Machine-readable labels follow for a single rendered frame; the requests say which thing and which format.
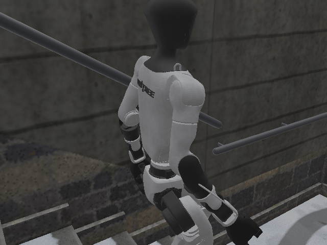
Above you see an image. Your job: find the right robot thigh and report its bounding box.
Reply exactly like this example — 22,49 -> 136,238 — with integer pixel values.
161,190 -> 214,245

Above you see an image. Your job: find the left robot forearm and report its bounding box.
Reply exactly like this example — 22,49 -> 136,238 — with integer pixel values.
119,119 -> 146,163

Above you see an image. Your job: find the right robot upper arm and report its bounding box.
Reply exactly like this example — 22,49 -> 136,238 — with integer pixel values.
169,73 -> 205,176

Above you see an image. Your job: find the right robot forearm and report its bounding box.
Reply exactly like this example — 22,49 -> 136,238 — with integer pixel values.
178,155 -> 238,227

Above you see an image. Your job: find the left robot upper arm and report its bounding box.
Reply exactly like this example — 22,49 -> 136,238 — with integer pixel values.
118,56 -> 151,127

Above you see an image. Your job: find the robot torso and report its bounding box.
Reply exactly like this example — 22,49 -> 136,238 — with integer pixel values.
137,63 -> 193,211

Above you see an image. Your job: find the right robot hand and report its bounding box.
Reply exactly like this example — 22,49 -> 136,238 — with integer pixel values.
225,213 -> 263,245

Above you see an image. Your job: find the left robot hand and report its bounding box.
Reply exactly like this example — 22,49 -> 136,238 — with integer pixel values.
130,157 -> 150,194

